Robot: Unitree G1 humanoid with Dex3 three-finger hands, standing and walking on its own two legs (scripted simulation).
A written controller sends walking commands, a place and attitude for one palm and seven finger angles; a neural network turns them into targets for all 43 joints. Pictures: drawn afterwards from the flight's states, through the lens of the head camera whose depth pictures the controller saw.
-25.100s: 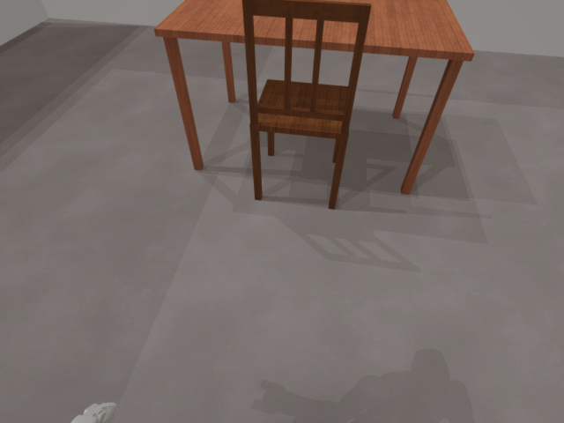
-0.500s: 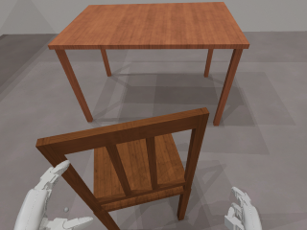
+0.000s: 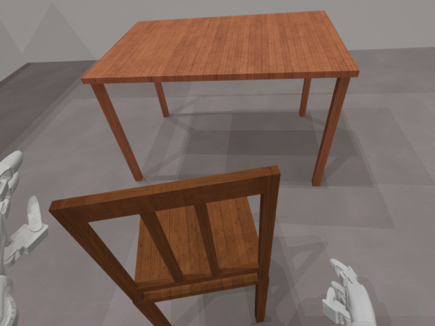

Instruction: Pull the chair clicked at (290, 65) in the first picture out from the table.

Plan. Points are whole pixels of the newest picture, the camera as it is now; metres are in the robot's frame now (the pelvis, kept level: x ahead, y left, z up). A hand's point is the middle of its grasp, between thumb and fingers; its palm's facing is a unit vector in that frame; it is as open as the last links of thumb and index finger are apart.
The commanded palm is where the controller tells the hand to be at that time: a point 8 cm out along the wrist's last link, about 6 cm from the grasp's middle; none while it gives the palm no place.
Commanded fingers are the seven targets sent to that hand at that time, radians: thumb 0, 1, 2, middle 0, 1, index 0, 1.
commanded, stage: draw the hand back to the body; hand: left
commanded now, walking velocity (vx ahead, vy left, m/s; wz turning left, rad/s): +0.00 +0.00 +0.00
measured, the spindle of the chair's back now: (165, 250) +0.29 +0.17 -0.08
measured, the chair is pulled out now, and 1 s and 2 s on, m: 0.63 0.63 0.63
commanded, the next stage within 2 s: step back with the hand held close in 0.24 s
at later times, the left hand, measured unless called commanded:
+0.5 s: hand (37, 218) +0.21 +0.29 +0.17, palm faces +0.44 -0.76 -0.48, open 7.4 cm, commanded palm +0.14 +0.32 +0.18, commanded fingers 0.00 0.90 0.90 -0.20 -0.30 -0.20 -0.30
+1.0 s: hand (15, 275) +0.14 +0.28 +0.15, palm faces +0.41 -0.79 -0.46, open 7.4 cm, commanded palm +0.08 +0.33 +0.18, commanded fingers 0.00 0.90 0.90 -0.20 -0.30 -0.20 -0.30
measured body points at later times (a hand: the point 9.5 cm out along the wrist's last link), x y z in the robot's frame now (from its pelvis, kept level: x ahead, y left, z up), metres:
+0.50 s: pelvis -0.01 +0.02 +0.00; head +0.01 -0.01 +0.45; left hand +0.18 +0.33 +0.20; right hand +0.18 -0.21 -0.09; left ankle -0.03 +0.16 -0.74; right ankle -0.02 -0.11 -0.74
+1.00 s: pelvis -0.07 +0.03 +0.00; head -0.05 +0.02 +0.44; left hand +0.11 +0.32 +0.18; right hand +0.12 -0.21 -0.09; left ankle -0.03 +0.16 -0.73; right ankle -0.02 -0.11 -0.74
